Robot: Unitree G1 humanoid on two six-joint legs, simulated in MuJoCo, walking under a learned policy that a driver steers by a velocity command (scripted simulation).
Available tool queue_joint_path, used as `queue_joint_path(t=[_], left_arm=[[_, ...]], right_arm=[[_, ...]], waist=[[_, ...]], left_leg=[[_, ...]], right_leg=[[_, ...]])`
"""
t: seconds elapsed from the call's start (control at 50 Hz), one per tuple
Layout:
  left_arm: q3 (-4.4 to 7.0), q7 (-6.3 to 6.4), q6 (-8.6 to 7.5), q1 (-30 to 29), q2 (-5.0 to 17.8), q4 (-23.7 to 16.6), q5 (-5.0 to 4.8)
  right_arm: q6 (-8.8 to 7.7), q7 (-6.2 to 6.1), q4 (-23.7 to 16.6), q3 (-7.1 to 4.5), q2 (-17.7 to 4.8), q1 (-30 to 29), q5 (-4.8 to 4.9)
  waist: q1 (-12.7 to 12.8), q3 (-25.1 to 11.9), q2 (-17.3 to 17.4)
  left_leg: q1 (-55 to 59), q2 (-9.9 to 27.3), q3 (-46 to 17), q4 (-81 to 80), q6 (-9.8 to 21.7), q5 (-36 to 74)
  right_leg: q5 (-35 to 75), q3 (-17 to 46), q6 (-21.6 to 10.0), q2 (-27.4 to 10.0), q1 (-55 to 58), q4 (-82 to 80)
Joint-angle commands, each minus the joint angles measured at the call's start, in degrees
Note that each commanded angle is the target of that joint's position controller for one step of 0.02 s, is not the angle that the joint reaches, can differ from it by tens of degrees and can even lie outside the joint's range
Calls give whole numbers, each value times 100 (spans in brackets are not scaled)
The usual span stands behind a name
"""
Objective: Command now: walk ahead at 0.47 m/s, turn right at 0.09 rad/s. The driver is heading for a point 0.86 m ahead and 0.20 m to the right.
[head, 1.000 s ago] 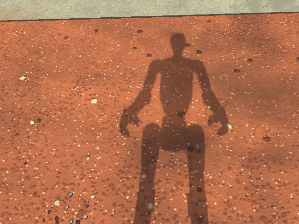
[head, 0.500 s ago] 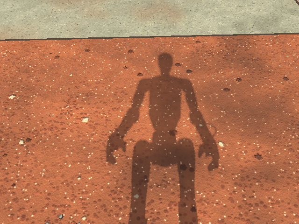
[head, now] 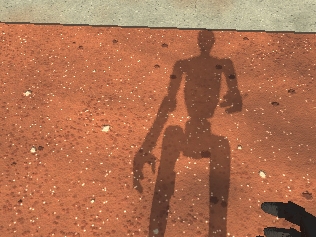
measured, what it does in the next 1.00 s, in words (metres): walks ahead, turning right: left foot, then right foot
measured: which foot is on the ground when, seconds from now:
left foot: up 0.00-0.02, down 0.04-0.60, up 0.62-1.00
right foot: down 0.00-0.06, up 0.08-0.58, down 0.60-1.00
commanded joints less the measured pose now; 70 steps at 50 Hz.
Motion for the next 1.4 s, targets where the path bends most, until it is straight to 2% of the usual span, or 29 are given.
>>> queue_joint_path(t=[0.02,0.04,0.06,0.08,0.1,0.12,0.16,0.22,0.28,0.48,0.54,0.58,0.6,0.62,0.64,0.66,0.72,0.82,0.9,1.0,1.06,1.1,1.12,1.14,1.16,1.18,1.22,1.3,1.4], left_arm=[[275,43,37,-99,1157,-230,11],[247,42,80,-211,1106,-287,48],[144,42,74,-158,840,-456,167],[-80,-19,-16,779,-48,-411,50],[118,-37,-112,215,767,-391,-131],[230,-29,-154,-409,1041,-639,-272],[255,47,-131,-701,839,-678,-144],[258,44,103,-384,468,-622,-146],[280,64,223,-851,476,-903,-90],[136,-334,88,-2622,350,-1770,-52],[249,-412,125,-2413,599,-1945,-61],[516,-369,156,-1105,1043,-1696,-89],[737,-250,213,-123,1512,-1460,-96],[830,-195,196,-252,2140,-1479,-133],[686,-229,95,-111,1721,-1697,-44],[585,-249,13,-314,1373,-1656,16],[421,-213,-53,-1315,865,-1894,55],[485,-49,-64,-1120,1137,-1890,-6],[460,27,-13,-838,1091,-1774,-11],[435,18,-13,-430,1064,-1471,-1],[458,43,57,-472,1149,-1379,26],[406,67,109,-651,1093,-1432,75],[290,89,109,-485,857,-1549,183],[173,49,35,248,432,-1522,97],[220,31,-25,-9,900,-1475,62],[291,19,-47,-635,1119,-1606,-30],[300,54,-51,-1194,1061,-1733,100],[203,99,121,-857,563,-1658,96],[184,149,243,-1296,545,-1644,83]], right_arm=[[-104,-35,-286,-316,-896,344,-10],[-86,-105,2,-443,-1129,1367,0],[-53,-195,223,-540,-1528,2470,-102],[-50,-122,368,-532,-1657,2595,-142],[-57,-134,333,-387,-1042,2423,-112],[-81,-159,322,-326,-880,1918,-90],[-161,-140,351,-275,-649,1277,-146],[-271,-113,514,-263,-478,1043,-196],[-313,-169,681,-325,-695,1095,-212],[7,-336,1001,-430,-1177,1930,-78],[159,-372,943,-490,-1384,1799,-25],[257,-415,853,-496,-1449,1599,6],[227,-436,759,-421,-1289,1655,-73],[66,-338,447,-144,-362,2194,-274],[-196,-251,377,-173,-759,1711,-67],[-332,-200,189,-254,-1047,1116,148],[-346,-269,297,-301,-1069,1166,-97],[-92,-281,103,-247,-774,814,-231],[-135,-203,-62,-142,-573,102,-172],[-237,-76,-211,-165,-780,-278,-98],[-260,-28,-183,-213,-927,-6,-76],[-260,-47,155,-378,-1223,1214,-107],[-261,-52,241,-437,-1551,2004,-210],[-211,-7,388,-513,-1796,2271,-228],[-195,20,348,-372,-1271,2199,-27],[-166,-8,234,-305,-1074,1753,-38],[-114,-42,191,-211,-873,1350,-132],[-113,-110,399,-132,-776,1206,-216],[90,-220,614,-180,-1014,1190,-166]], waist=[[-835,-222,-839],[-1349,-858,-798],[-1642,-1806,-152],[-1058,-2739,1467],[-1315,-2130,800],[-1193,-1112,594],[-809,-378,103],[-465,-217,304],[-454,123,182],[-1056,436,-109],[-744,66,185],[40,-691,240],[447,-1237,-223],[-294,-1621,-1741],[57,-2413,-1050],[143,-1626,-758],[-557,-655,-238],[-619,-307,-291],[-276,-193,-601],[-85,-14,-723],[-272,-31,-848],[-899,-887,-697],[-1097,-1688,28],[-759,-2155,1667],[-949,-1944,997],[-973,-1237,483],[-795,-664,-215],[-424,-821,343],[-575,-973,322]], left_leg=[[1227,-326,146,-48,333,-423],[2659,-285,113,-113,508,-268],[4683,912,-1206,176,837,-491],[6234,2252,-3982,-639,1650,-2138],[5532,2064,-4127,-1249,1341,-2860],[4606,1906,-3163,-1448,1073,-2669],[3118,1512,-1906,-1827,887,-1392],[2318,1254,-903,-2261,874,-855],[2164,1277,-349,-2491,934,-560],[3729,1434,864,-2085,710,673],[4142,1513,1088,-1145,515,2959],[3722,1296,1288,748,282,3891],[2443,1060,1292,2429,14,2502],[-240,-163,886,4467,-368,-2998],[-919,-381,-558,5168,-280,-3581],[-1402,-70,-685,5059,-117,-3023],[-449,510,-686,3753,-92,-1995],[-235,386,-460,2295,-558,-1087],[292,105,-316,565,-598,498],[25,111,-366,-45,-256,447],[122,13,-188,-145,109,-409],[1854,-191,-43,-213,474,-217],[3511,802,-1347,-37,933,600],[5147,1932,-3860,-652,1855,283],[5134,1922,-4208,-965,1717,5],[4421,1791,-3253,-901,1489,694],[3210,1396,-2077,-910,1272,2580],[2517,955,-1138,-1140,1193,3720],[2367,779,-677,-1217,961,3327]], right_leg=[[5736,492,-600,-1538,-381,1248],[5853,372,-437,-1277,-885,2394],[3808,280,-303,-898,-2336,4195],[-1058,491,-32,155,-4287,6063],[-1113,1036,-97,-103,-4750,6609],[-556,851,-140,-359,-5036,6612],[279,716,-93,-799,-4580,6158],[555,711,-27,-1035,-4057,5895],[1102,778,83,-1116,-4635,5418],[2157,-64,-71,-822,-5166,2853],[1309,-483,-357,-379,-4506,2746],[1250,-675,-699,129,-2693,2444],[1305,150,-996,-189,-916,2236],[411,3411,-2034,-1675,949,1746],[-103,4963,-2341,-2127,1398,865],[341,4119,-1989,-1969,965,728],[2124,2385,-1536,-1294,-1179,620],[2901,1658,-1492,-944,-2132,325],[2111,1231,-1087,-622,-2401,358],[2004,1550,-1013,-1165,-1422,674],[3346,1470,-858,-1390,-763,1087],[5011,952,-602,-956,-920,2597],[3606,781,-367,-530,-2004,4270],[-701,483,134,478,-4127,6206],[-1270,969,138,228,-4730,6757],[-864,875,169,-26,-4932,6779],[-425,617,276,-381,-4611,6189],[18,469,468,-534,-3729,4758],[1234,319,526,-469,-3177,3372]])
